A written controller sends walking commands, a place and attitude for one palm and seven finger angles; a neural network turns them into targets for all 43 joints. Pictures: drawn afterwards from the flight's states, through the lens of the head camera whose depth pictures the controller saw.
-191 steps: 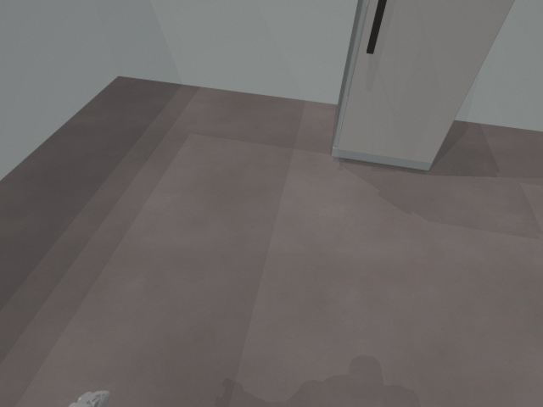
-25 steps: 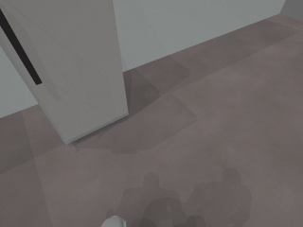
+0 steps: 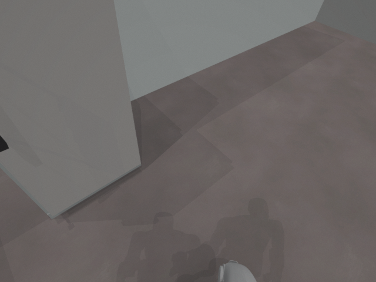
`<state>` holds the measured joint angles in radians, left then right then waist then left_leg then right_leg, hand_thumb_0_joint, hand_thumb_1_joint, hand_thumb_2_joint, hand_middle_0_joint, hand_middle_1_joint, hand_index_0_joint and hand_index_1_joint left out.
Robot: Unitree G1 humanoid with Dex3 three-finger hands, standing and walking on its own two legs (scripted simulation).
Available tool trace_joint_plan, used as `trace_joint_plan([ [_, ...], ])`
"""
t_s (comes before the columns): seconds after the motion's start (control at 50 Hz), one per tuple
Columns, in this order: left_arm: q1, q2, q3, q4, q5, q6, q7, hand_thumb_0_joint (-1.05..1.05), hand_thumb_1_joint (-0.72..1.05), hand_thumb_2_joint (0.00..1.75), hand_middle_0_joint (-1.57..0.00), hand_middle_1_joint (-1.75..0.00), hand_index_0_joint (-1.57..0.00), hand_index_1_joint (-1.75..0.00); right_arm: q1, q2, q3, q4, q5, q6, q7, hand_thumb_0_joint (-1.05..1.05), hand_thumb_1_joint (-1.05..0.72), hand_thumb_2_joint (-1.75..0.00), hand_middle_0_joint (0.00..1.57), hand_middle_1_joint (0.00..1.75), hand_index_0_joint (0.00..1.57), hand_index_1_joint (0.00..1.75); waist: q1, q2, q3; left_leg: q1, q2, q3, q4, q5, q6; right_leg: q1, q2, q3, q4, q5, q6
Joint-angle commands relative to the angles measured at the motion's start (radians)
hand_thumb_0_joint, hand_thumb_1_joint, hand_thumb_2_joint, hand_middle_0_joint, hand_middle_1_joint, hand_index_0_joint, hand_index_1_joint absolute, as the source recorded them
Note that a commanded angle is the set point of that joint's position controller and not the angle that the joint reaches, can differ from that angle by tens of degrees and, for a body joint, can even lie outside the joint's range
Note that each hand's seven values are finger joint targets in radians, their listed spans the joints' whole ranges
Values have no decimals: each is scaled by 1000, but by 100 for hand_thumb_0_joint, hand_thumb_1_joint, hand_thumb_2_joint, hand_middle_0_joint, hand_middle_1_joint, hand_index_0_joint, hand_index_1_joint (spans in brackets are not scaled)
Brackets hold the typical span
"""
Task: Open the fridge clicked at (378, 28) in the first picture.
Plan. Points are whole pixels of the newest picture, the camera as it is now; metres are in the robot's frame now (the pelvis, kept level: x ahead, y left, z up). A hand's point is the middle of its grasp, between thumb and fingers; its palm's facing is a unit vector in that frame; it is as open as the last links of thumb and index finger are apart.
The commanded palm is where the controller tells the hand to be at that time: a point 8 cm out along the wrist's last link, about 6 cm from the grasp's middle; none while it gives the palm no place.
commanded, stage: turn to face it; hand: left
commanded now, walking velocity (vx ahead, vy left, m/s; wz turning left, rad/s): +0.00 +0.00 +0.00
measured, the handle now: out of the picture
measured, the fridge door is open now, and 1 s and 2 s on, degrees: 0 0 0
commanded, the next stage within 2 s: take the last steps up to it in 1.38 s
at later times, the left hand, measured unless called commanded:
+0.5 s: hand (129, 266) +0.19 +0.15 -0.18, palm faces +0.17 -0.97 -0.16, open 7.3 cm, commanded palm none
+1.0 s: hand out of the picture +0.11 +0.20 -0.16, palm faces +0.44 -0.84 -0.33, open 7.4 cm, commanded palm none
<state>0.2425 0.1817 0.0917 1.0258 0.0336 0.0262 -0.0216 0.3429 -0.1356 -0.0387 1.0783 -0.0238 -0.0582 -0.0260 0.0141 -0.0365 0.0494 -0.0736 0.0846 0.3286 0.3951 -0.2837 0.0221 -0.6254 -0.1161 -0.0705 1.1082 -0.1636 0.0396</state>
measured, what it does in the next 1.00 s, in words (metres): walks ahead, turning left: right foot, then left foot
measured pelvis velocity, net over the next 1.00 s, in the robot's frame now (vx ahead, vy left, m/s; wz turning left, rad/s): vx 0.10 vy -0.05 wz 0.45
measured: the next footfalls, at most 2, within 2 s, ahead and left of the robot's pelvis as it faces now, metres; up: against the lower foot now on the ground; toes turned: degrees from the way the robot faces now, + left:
right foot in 0.18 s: +0.20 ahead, -0.14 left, +0.00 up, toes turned -11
left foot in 0.56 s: +0.13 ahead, +0.11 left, +0.00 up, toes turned +20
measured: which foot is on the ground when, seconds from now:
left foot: down 0.00-0.18, up 0.20-0.54, down 0.56-1.00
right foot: up 0.00-0.16, down 0.18-0.56, up 0.58-0.98, down 1.00-1.00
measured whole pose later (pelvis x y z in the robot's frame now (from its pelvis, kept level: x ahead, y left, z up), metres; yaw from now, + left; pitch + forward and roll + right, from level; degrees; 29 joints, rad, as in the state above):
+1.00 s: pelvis +0.10 -0.05 -0.02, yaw +26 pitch +1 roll +1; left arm 0.14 0.23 0.07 0.90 0.01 0.03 0.03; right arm 0.20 -0.24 -0.07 0.93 -0.02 0.06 0.01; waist -0.03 0.05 0.07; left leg -0.37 -0.04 -0.09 0.56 -0.20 -0.02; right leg -0.27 -0.03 -0.03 0.57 -0.33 0.07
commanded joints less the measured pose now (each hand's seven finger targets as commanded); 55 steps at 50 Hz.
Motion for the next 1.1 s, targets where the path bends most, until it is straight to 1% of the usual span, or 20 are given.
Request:
trace_joint_plan([
  [0.0, -82, 2, -9, -92, -9, -8, -7, 0, 90, 90, -20, -30, -20, -30, 50, -141, -37, -40, 1, -12, -1, 0, -90, -90, 20, 30, 20, 30, -36, 167, 66, 12, 271, -52, -129, 505, 78, -13, -7, -34, -236, -2, -2],
  [0.06, -90, -14, -26, -82, -6, -31, 13, 0, 90, 90, -20, -30, -20, -30, 103, -125, -29, -1, -7, -1, 0, 0, -90, -90, 20, 30, 20, 30, -58, 177, 49, 8, 261, -77, -41, 638, 86, 135, 43, -66, -405, -17, -31],
  [0.12, 101, 31, -29, -11, -1, -61, 31, 0, 90, 90, -20, -30, -20, -30, 74, -119, -20, 10, 6, 4, 4, 0, -90, -90, 20, 30, 20, 30, 39, 117, -78, -32, 205, -81, 171, 614, 30, 456, 58, -83, -611, 169, -38],
  [0.14, 166, 106, -16, 16, 3, -79, 42, 0, 90, 90, -20, -30, -20, -30, 97, -79, -13, 9, 15, 4, 10, 0, -90, -90, 20, 30, 20, 30, 62, -20, -174, -164, 140, -71, 341, 355, -14, 659, -76, 35, -609, 477, -62],
  [0.16, 204, 187, -1, 26, -4, -90, 47, 0, 90, 90, -20, -30, -20, -30, 143, -28, -6, -9, 27, 15, 15, 0, -90, -90, 20, 30, 20, 30, 50, -212, -268, -315, 17, -118, 569, -260, -50, 788, -318, 256, -620, 828, -171],
  [0.2, 107, 176, -12, -5, -18, -75, 54, 0, 90, 90, -20, -30, -20, -30, 93, -27, -9, -24, 29, 54, 4, 0, -90, -90, 20, 30, 20, 30, 29, -116, -186, -322, 32, -268, 744, -354, -54, 592, -340, 194, -723, 667, -240],
  [0.34, -114, 118, -12, -91, -9, -39, 70, 0, 90, 90, -20, -30, -20, -30, 64, -42, -28, -44, 8, 108, 28, 0, -90, -90, 20, 30, 20, 30, -46, -99, -64, -335, 52, -247, 696, -162, -73, 306, -269, -24, -851, -30, -148],
  [0.48, -101, 152, 11, -113, -8, -16, 66, 0, 90, 90, -20, -30, -20, -30, 20, -79, -40, -123, 2, 91, 40, 0, -90, -90, 20, 30, 20, 30, -51, -43, -73, -224, 14, -187, 254, -40, -65, 322, -262, -114, -651, -79, -104],
  [0.5, -109, 136, 8, -127, -19, -8, 61, 0, 90, 90, -20, -30, -20, -30, 56, -114, -48, -118, -1, 85, 42, 0, -90, -90, 20, 30, 20, 30, -70, 68, -71, -159, 23, -227, 114, 43, -56, 262, -217, -148, -527, -135, -66],
  [0.52, -99, 85, 2, -155, -27, 1, 51, 0, 90, 90, -20, -30, -20, -30, 71, -206, -70, -130, -9, 79, 38, 0, -90, -90, 20, 30, 20, 30, -82, 348, -42, -137, 195, -535, -38, 122, 26, 96, -88, -185, -315, -312, 10],
  [0.54, -181, 55, -6, -205, -21, 6, 44, 0, 90, 90, -20, -30, -20, -30, 84, -287, -86, -151, -17, 75, 28, 0, -90, -90, 20, 30, 20, 30, -119, 444, -8, -180, 362, -774, -171, 215, 143, -14, 4, -110, -83, -481, 41],
  [0.56, -211, 82, -5, -223, -15, 7, 37, 0, 90, 90, -20, -30, -20, -30, 62, -301, -85, -155, -15, 72, 25, 0, -90, -90, 20, 30, 20, 30, -99, 283, -18, -211, 382, -751, -176, 137, 177, 5, -23, -8, 18, -396, 24],
  [0.66, -108, 104, 12, -155, -15, 2, 27, 0, 90, 90, -20, -30, -20, -30, -120, -236, -61, -208, 2, 52, 6, 0, -90, -90, 20, 30, 20, 30, -26, 181, -94, -94, 169, -517, -65, 349, 108, 11, 6, 45, 70, -182, 51],
  [0.8, -155, 112, -3, -191, -29, 2, 44, 0, 90, 90, -20, -30, -20, -30, -54, -282, -78, -193, -3, 69, 12, 0, -90, -90, 20, 30, 20, 30, -72, 168, -125, 20, 180, -611, -26, 496, 160, 80, 46, 62, -185, -291, 64],
  [0.92, -28, 133, -4, -173, -39, -8, 51, 0, 90, 90, -20, -30, -20, -30, -162, -300, -85, -228, 1, 90, 25, 0, -90, -90, 20, 30, 20, 30, -13, 207, -130, -165, 107, -652, 27, 413, 113, 382, 98, 34, -536, -169, 38],
  [0.94, 16, 151, 2, -164, -36, -15, 54, 0, 90, 90, -20, -30, -20, -30, -183, -285, -85, -239, 7, 93, 28, 0, -90, -90, 20, 30, 20, 30, 11, 168, -138, -248, 68, -637, 69, 315, 75, 500, 81, 36, -677, -71, 31],
  [0.96, 47, 223, 13, -165, -22, -26, 61, 0, 90, 90, -20, -30, -20, -30, -181, -234, -79, -250, 17, 95, 35, 0, -90, -90, 20, 30, 20, 30, 29, -18, -149, -408, -22, -549, 216, 117, 5, 641, -79, 187, -827, -87, -12],
  [0.98, 39, 312, 27, -178, -7, -30, 65, 0, 90, 90, -20, -30, -20, -30, -190, -172, -68, -283, 16, 94, 36, 0, -90, -90, 20, 30, 20, 30, 33, -308, -104, -573, -167, -359, 468, -275, -75, 635, -352, 450, -871, 24, -133],
  [1.0, 15, 299, 18, -193, -14, -27, 67, 0, 90, 90, -20, -30, -20, -30, -209, -232, -80, -279, 5, 100, 37, 0, -90, -90, 20, 30, 20, 30, 31, -205, -85, -522, -110, -410, 659, -303, -59, 482, -390, 411, -856, 60, -190],
  [1.08, -129, 180, -11, -224, -15, -36, 63, 0, 90, 90, -20, -30, -20, -30, -149, -197, -76, -209, -1, 122, 55, 0, -90, -90, 20, 30, 20, 30, -56, -131, 4, -501, -59, -365, 844, -92, -84, 395, -193, 122, -794, 144, -132],
])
